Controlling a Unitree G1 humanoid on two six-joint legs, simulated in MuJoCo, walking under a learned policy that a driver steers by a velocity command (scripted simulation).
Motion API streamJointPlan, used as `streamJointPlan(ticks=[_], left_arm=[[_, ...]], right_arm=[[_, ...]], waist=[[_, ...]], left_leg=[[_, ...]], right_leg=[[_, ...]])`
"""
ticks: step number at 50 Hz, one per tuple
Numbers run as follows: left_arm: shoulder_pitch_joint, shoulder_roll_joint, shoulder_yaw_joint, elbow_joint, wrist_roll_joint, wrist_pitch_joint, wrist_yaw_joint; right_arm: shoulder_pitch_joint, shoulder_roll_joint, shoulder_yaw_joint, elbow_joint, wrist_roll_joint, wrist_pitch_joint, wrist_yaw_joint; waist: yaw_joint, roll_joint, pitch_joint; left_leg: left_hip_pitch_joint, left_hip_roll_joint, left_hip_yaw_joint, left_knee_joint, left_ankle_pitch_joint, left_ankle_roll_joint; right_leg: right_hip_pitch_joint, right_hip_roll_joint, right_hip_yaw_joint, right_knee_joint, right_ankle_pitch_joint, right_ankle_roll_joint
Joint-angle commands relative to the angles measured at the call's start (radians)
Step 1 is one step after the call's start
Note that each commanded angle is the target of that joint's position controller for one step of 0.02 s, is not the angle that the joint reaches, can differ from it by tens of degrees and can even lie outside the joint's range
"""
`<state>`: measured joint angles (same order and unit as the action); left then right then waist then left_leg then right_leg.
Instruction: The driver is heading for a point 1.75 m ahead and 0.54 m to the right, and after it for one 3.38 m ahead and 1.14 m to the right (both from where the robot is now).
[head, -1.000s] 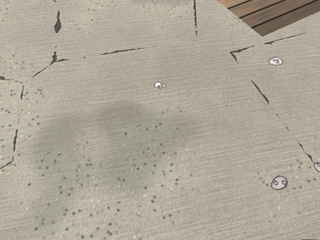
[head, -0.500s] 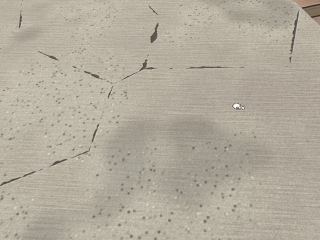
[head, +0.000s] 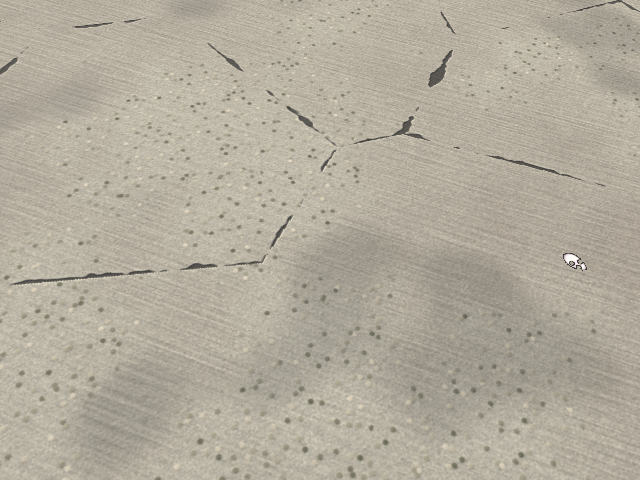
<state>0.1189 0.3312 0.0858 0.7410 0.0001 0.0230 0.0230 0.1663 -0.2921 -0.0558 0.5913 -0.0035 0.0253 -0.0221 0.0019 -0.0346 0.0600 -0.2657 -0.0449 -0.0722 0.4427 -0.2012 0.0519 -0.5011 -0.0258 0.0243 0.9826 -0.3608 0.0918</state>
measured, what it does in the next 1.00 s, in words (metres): steps on the spot: right foot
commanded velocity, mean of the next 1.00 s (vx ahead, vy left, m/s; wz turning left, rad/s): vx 0.01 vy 0.00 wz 0.07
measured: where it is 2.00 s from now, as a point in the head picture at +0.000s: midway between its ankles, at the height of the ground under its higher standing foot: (295, 429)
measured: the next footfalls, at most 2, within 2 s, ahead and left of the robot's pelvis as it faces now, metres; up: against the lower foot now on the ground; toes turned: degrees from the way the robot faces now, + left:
right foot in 0.18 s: +0.05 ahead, -0.15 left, +0.00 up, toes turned +2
left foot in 1.22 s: +0.14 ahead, +0.11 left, +0.00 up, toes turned +3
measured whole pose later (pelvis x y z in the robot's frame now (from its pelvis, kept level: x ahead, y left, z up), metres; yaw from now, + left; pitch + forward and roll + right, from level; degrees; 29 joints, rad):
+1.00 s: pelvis +0.03 -0.05 -0.01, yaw +3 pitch -1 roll +0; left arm 0.23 0.25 0.01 0.91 -0.01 -0.02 0.02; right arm 0.24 -0.25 -0.05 0.91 0.01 0.01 -0.05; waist 0.01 0.01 0.01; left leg -0.24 -0.01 -0.08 0.62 -0.39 -0.01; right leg -0.17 0.03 -0.02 0.50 -0.31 -0.05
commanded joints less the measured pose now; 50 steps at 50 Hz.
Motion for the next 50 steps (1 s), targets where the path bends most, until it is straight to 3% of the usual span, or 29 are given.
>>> streamJointPlan(ticks=[1,5,7,8,9,10,11,12,15,19,25,44,46,47,48,49,50], left_arm=[[-0.024,0.05,0.002,-0.068,-0.001,-0.01,-0.003],[-0.017,0.06,0.002,-0.072,-0.007,-0.016,-0.01],[0.023,0.038,-0.004,-0.06,-0.003,-0.026,-0.018],[0.041,0.033,-0.01,-0.056,0.01,-0.033,-0.021],[0.058,0.075,-0.006,-0.061,0.025,-0.039,-0.018],[0.016,0.139,0.004,-0.063,0.025,-0.039,-0.016],[-0.013,0.078,-0.009,-0.062,0.019,-0.041,-0.021],[-0.035,0.042,-0.02,-0.069,0.018,-0.046,-0.026],[-0.005,0.051,-0.023,-0.056,0.018,-0.065,-0.025],[0.024,0.038,-0.033,-0.048,0.014,-0.063,-0.016],[0.026,0.03,-0.042,-0.037,0.011,-0.059,-0.015],[0.058,0.027,-0.054,0.092,0.006,-0.062,-0.018],[0.079,0.042,-0.05,0.115,0.001,-0.057,-0.012],[0.095,0.077,-0.038,0.121,-0.006,-0.052,-0.008],[0.128,0.106,-0.03,0.131,-0.012,-0.05,-0.002],[0.145,0.133,-0.021,0.136,-0.017,-0.052,0.004],[0.166,0.14,-0.016,0.141,-0.012,-0.06,0.009]], right_arm=[[-0.026,-0.154,-0.041,-0.056,-0.006,-0.01,-0.005],[-0.033,-0.142,-0.029,-0.031,-0.007,-0.008,0.01],[-0.062,-0.112,-0.015,-0.02,0.002,-0.009,0.014],[-0.042,-0.088,-0.005,-0.005,0.003,-0.013,0.015],[-0.005,-0.062,0.004,0.006,-0.014,-0.022,0.014],[0.067,-0.065,-0.001,0.016,-0.023,-0.03,0.019],[0.043,-0.07,0.0,0.024,-0.03,-0.029,0.015],[-0.002,-0.091,-0.006,0.025,-0.028,-0.024,0.012],[-0.025,-0.085,-0.009,0.03,-0.016,-0.006,0.005],[-0.005,-0.062,-0.008,0.058,-0.012,-0.01,0.004],[0.021,-0.056,-0.013,0.099,-0.01,-0.013,-0.005],[0.054,-0.059,-0.02,0.249,-0.005,-0.008,-0.031],[0.07,-0.044,-0.018,0.277,0.001,-0.007,-0.033],[0.06,-0.045,-0.02,0.278,0.007,-0.011,-0.033],[0.029,-0.044,-0.019,0.262,0.011,-0.023,-0.03],[-0.015,-0.046,-0.017,0.238,0.018,-0.043,-0.025],[-0.053,-0.052,-0.017,0.224,0.026,-0.062,-0.017]], waist=[[-0.02,0.183,-0.144],[-0.03,0.187,-0.109],[0.01,0.165,-0.107],[0.024,0.134,-0.112],[0.003,0.061,-0.14],[-0.076,-0.082,-0.132],[-0.06,-0.12,-0.14],[-0.039,-0.101,-0.107],[-0.013,-0.062,-0.084],[0.0,-0.005,-0.08],[0.003,0.042,-0.078],[-0.001,0.03,-0.053],[0.004,-0.004,-0.056],[0.017,-0.052,-0.024],[0.033,-0.105,0.015],[0.044,-0.135,0.07],[0.059,-0.128,0.106]], left_leg=[[0.12,0.235,-0.199,-0.091,0.283,0.18],[0.062,0.238,-0.251,-0.079,0.187,0.184],[0.033,0.211,-0.249,-0.046,0.173,0.152],[0.004,0.185,-0.239,-0.038,0.141,0.109],[-0.036,0.133,-0.201,0.011,0.055,0.049],[-0.046,0.043,-0.104,0.033,-0.068,0.0],[0.053,0.039,-0.069,0.02,-0.082,-0.038],[0.067,0.041,-0.07,0.019,-0.048,-0.045],[0.058,0.05,-0.09,0.022,0.044,-0.022],[0.046,0.053,-0.095,0.014,0.08,-0.024],[0.06,0.058,-0.098,0.01,0.122,-0.04],[0.119,0.064,-0.086,-0.014,0.164,-0.064],[0.093,0.019,-0.032,0.021,-0.049,-0.061],[0.015,-0.015,0.014,0.091,-0.192,-0.058],[-0.092,-0.019,0.048,0.177,-0.252,-0.057],[-0.175,0.017,0.06,0.256,-0.253,-0.051],[-0.249,0.061,0.031,0.344,-0.268,-0.043]], right_leg=[[0.05,-0.016,0.013,-0.136,0.006,-0.001],[0.15,-0.006,0.003,-0.288,-0.018,-0.021],[0.256,0.004,-0.014,-0.481,0.103,-0.042],[0.343,-0.008,0.003,-0.605,0.252,-0.059],[0.436,-0.099,0.093,-0.61,0.443,-0.088],[0.401,-0.166,0.146,-0.569,0.49,-0.154],[0.292,-0.165,0.161,-0.6,0.315,-0.196],[0.265,-0.123,0.133,-0.608,0.203,-0.174],[0.265,-0.078,0.084,-0.591,0.174,-0.125],[0.288,-0.06,0.063,-0.565,0.189,-0.123],[0.297,-0.046,0.053,-0.556,0.207,-0.129],[0.296,-0.028,0.05,-0.607,0.224,-0.138],[0.301,-0.025,0.071,-0.649,-0.051,-0.16],[0.301,-0.058,0.136,-0.692,-0.243,-0.198],[0.314,-0.15,0.268,-0.767,-0.404,-0.255],[0.303,-0.256,0.403,-0.836,-0.473,-0.315],[0.306,-0.314,0.482,-0.872,-0.439,-0.355]])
